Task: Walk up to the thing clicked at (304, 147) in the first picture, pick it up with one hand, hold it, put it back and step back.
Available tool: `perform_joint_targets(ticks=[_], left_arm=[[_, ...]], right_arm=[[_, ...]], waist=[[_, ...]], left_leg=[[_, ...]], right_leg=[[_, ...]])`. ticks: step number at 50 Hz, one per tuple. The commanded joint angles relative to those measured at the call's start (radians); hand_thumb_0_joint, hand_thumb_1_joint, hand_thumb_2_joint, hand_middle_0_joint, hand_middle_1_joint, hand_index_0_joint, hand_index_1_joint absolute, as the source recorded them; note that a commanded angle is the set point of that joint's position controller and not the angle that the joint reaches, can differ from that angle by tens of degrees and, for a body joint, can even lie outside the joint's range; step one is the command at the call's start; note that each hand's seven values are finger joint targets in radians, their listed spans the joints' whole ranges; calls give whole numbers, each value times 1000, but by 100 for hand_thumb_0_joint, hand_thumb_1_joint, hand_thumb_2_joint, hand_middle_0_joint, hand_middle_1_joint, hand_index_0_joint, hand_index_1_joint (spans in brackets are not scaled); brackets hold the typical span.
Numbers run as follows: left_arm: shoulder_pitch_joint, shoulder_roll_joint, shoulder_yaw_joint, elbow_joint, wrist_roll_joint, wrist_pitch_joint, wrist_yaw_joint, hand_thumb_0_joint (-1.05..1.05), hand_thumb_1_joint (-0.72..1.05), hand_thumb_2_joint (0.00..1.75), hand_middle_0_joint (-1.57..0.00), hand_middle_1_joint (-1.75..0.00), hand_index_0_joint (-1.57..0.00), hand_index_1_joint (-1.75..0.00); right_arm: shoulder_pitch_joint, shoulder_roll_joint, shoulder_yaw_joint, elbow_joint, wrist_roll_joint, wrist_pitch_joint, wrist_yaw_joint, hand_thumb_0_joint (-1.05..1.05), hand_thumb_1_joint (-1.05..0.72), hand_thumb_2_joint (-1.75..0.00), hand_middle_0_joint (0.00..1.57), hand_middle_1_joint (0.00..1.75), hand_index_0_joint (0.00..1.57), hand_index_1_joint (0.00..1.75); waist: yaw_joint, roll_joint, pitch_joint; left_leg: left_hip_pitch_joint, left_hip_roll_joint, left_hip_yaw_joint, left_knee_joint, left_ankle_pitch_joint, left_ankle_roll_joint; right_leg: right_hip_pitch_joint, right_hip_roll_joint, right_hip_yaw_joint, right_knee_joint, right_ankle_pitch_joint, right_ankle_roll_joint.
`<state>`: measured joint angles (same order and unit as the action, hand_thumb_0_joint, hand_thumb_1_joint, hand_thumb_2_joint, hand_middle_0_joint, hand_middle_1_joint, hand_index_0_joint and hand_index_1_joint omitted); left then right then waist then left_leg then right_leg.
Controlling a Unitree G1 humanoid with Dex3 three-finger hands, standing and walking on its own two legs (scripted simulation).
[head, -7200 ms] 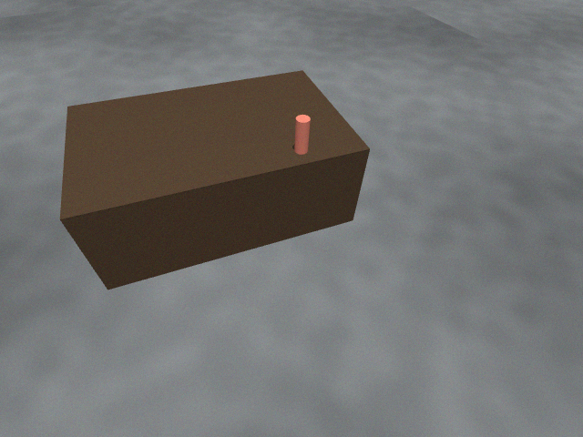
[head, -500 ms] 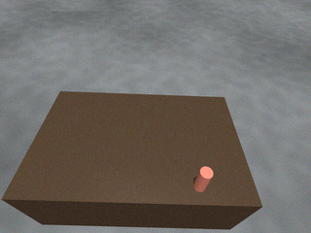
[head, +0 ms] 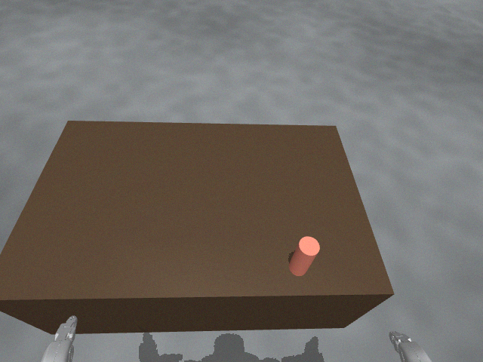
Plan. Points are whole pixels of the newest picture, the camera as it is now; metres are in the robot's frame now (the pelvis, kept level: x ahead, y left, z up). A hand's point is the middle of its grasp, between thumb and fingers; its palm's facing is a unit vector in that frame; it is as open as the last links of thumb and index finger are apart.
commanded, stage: go down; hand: right
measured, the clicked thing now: (303, 257) +0.42 -0.19 -0.27
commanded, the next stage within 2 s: none
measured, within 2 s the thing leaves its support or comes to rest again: neither
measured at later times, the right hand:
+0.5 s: hand out of the picture +0.15 -0.26 -0.12, palm faces +0.00 +0.95 -0.32, open 17.5 cm
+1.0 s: hand (414, 301) +0.24 -0.31 -0.06, palm faces +0.12 +0.96 -0.26, open 17.5 cm
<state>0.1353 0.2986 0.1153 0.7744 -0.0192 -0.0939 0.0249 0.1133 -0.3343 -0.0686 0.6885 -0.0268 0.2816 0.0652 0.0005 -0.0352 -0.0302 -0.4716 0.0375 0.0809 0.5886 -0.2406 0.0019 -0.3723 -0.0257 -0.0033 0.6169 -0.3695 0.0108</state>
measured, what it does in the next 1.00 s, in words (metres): stands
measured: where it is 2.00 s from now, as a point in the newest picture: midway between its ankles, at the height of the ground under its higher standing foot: outside the picture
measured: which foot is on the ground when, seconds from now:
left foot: down 0.00-1.00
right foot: down 0.00-1.00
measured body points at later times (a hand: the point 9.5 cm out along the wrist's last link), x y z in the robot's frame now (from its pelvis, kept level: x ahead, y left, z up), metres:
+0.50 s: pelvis +0.01 -0.02 -0.02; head +0.05 -0.01 +0.43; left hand +0.16 +0.26 -0.10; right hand +0.15 -0.30 -0.10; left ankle +0.03 +0.12 -0.73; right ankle -0.04 -0.13 -0.73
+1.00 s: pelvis +0.00 -0.01 -0.02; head +0.02 -0.02 +0.43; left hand +0.16 +0.24 -0.06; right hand +0.23 -0.36 -0.04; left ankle +0.03 +0.12 -0.73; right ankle -0.04 -0.13 -0.73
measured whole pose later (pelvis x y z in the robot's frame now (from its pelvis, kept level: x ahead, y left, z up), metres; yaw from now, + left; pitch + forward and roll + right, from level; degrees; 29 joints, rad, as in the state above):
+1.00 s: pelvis +0.00 -0.01 -0.02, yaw -1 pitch +8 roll +2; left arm 0.36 0.26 -0.02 0.34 -0.03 -0.17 0.14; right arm 0.00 -0.49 -0.27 0.48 0.06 0.35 0.22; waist 0.03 -0.02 -0.10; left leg -0.57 0.05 0.10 0.78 -0.34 -0.01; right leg -0.50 -0.02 0.02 0.85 -0.48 0.00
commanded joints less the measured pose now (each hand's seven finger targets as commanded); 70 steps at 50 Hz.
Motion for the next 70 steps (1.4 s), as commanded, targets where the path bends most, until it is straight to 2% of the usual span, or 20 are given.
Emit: perform_joint_targets(ticks=[1, 5, 10, 16, 22, 28, 33, 36, 39, 42, 44, 48, 52, 57, 59, 61, 63, 64, 66, 70], left_arm=[[-62, 188, 76, -171, 4, -75, 23, 0, -52, 4, -7, -6, -7, -6], [-29, 152, 58, -210, 9, -95, 38, 0, -54, 5, -7, -5, -6, -6], [21, 148, 41, -233, 11, -94, 62, 0, -53, 4, -6, -5, -6, -5], [66, 151, 47, -283, 6, -88, 73, 0, -53, 4, -6, -5, -6, -5], [95, 157, 58, -358, 4, -92, 70, 0, -52, 4, -6, -5, -6, -5], [146, 145, 56, -406, 2, -94, 72, 0, -53, 4, -6, -5, -6, -5], [118, 150, 55, -501, -1, -100, 88, 0, -53, 4, -6, -6, -6, -5], [140, 110, 9, -536, -8, -106, 105, 0, -53, 4, -6, -5, -6, -5], [209, 72, -42, -519, -12, -105, 123, 0, -52, 4, -6, -6, -6, -5], [204, 125, -13, -613, -13, -118, 139, 0, -54, 5, -6, -5, -6, -5], [208, 93, -55, -550, -14, -119, 134, 0, -53, 5, -6, -6, -6, -5], [246, 105, -57, -581, -18, -139, 123, 0, -54, 5, -6, -5, -6, -5], [243, 88, -79, -508, -14, -145, 102, 0, -53, 5, -6, -6, -6, -5], [127, 144, -44, -562, -6, -173, 99, 0, -54, 5, -6, -5, -6, -5], [175, 100, -84, -490, -2, -164, 98, 0, -55, 6, -6, -6, -6, -5], [113, 161, -29, -533, -4, -171, 107, 0, -54, 6, -6, -5, -6, -5], [134, 170, -24, -503, -1, -164, 107, 0, -55, 6, -6, -5, -6, -5], [95, 230, 29, -573, -1, -169, 115, 0, -54, 5, -5, -5, -6, -5], [218, 153, -25, -413, 0, -156, 106, 0, -54, 5, -5, -5, -6, -5], [185, 91, -71, -352, 3, -156, 89, 0, -54, 5, -5, -5, -5, -5]], right_arm=[[-59, -188, -69, -242, -10, -27, -13, 0, 46, -8, 2, 6, 4, 6], [10, -198, -95, -294, -12, -28, -30, 0, 49, -7, 3, 6, 4, 6], [80, -199, -95, -367, -3, 11, -37, 0, 51, -4, 4, 5, 4, 5], [119, -190, -87, -446, 8, 73, -24, 0, 56, -4, 3, 6, 4, 6], [147, -178, -78, -533, 7, 108, -17, 0, 58, -4, 3, 6, 4, 6], [177, -183, -95, -603, 10, 127, -14, 0, 58, -4, 3, 6, 4, 6], [73, -256, -162, -663, 11, 118, -22, 0, 58, -5, 3, 6, 4, 6], [-16, -279, -193, -671, 29, 98, -10, 0, 58, -5, 3, 6, 4, 6], [-84, -342, -248, -627, 43, 70, 15, 0, 57, -5, 3, 6, 4, 6], [-126, -358, -269, -529, 58, 53, 65, 0, 55, -4, 4, 6, 4, 6], [-192, -365, -270, -436, 70, 44, 102, 0, 54, -5, 4, 6, 4, 6], [-281, -417, -304, -310, 86, 11, 182, 0, 51, -6, 4, 6, 4, 6], [-374, -473, -333, -240, 94, -39, 239, 0, 56, -6, 3, 6, 4, 6], [-484, -551, -387, -194, 97, -137, 266, 0, 59, -7, 2, 6, 3, 6], [-507, -542, -378, -157, 102, -169, 282, 0, 57, -6, 2, 6, 3, 6], [-547, -571, -394, -126, 106, -197, 286, 0, 58, -6, 2, 6, 3, 6], [-568, -584, -399, -87, 104, -216, 294, 0, 56, -6, 3, 6, 3, 6], [-606, -592, -401, -93, 107, -230, 298, 0, 56, -6, 3, 6, 4, 6], [-590, -564, -386, 14, 113, -242, 315, 0, 55, -5, 4, 5, 4, 5], [-644, -614, -395, 62, 108, -294, 341, 0, 54, -6, 4, 6, 4, 6]], waist=[[19, 32, -205], [-6, 22, -261], [-6, 7, -223], [8, 11, -192], [10, -6, -223], [17, -13, -234], [19, -4, -243], [31, 12, -260], [29, -26, -236], [46, -32, -248], [31, -41, -179], [48, -29, -181], [26, -60, -164], [18, -42, -296], [21, -73, -282], [35, -71, -328], [39, -72, -338], [57, -48, -364], [54, -73, -241], [42, -109, -233]], left_leg=[[143, -16, -18, -6, 132, 3], [161, -7, -22, 42, 173, 3], [120, -14, -10, 59, 129, 6], [71, -18, -5, 76, 97, 6], [57, -22, 4, 135, 153, 8], [28, -24, 4, 155, 109, 9], [24, -15, -4, 147, 52, 5], [40, -9, -12, 137, 63, 0], [47, -4, -19, 126, 73, -1], [59, -6, -15, 121, 95, 1], [44, -5, -14, 107, 71, 1], [64, -5, -16, 85, 85, 2], [61, -10, -17, 79, 83, 10], [120, -13, -21, 95, 157, 16], [118, -15, -22, 93, 164, 20], [119, -22, -18, 94, 175, 21], [110, -30, -12, 91, 174, 24], [119, -30, -14, 82, 173, 22], [80, -33, -10, 66, 133, 26], [76, -24, -26, 59, 132, 28]], right_leg=[[-40, 33, 1, -25, 212, -24], [-73, 35, 7, 23, 263, -18], [-99, 31, 13, 34, 244, -10], [-135, 31, 13, 55, 206, -10], [-130, 19, 31, 97, 358, 7], [-142, 17, 38, 114, 325, 7], [-166, 23, 41, 112, 204, -1], [-156, 27, 38, 116, 170, -10], [-154, 32, 34, 111, 172, -9], [-122, 28, 40, 101, 212, -6], [-153, 27, 40, 92, 183, -6], [-131, 27, 29, 79, 166, -15], [-133, 25, 30, 62, 175, -13], [-94, 15, 37, 69, 263, -12], [-86, 16, 34, 67, 288, -9], [-54, 6, 44, 65, 346, -5], [-27, 0, 51, 58, 388, 0], [-16, -1, 50, 54, 368, -3], [-59, -2, 46, 32, 319, -2], [-98, 8, 33, 30, 262, -8]])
